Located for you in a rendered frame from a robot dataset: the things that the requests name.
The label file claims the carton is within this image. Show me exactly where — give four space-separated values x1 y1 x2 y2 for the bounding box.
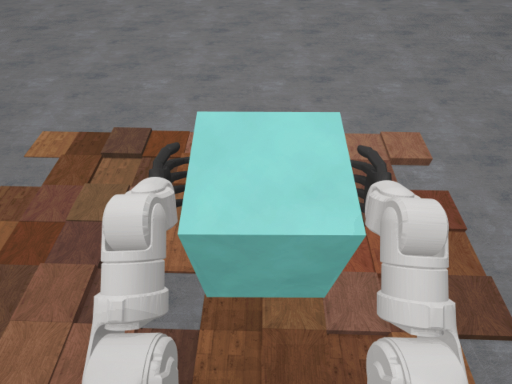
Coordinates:
178 112 366 298

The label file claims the right robot forearm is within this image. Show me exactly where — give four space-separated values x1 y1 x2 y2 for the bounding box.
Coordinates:
365 180 469 384

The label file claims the right robot hand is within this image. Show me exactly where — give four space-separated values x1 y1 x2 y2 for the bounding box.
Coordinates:
350 145 392 213

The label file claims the right robot upper arm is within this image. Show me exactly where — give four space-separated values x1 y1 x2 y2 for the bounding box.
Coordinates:
366 337 467 384

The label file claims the left robot hand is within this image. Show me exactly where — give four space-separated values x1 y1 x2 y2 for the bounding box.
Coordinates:
149 142 190 207

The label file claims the left robot upper arm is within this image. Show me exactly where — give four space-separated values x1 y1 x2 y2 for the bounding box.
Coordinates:
83 333 178 384

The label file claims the left robot forearm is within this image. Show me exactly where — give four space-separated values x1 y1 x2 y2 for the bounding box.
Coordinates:
82 177 178 384

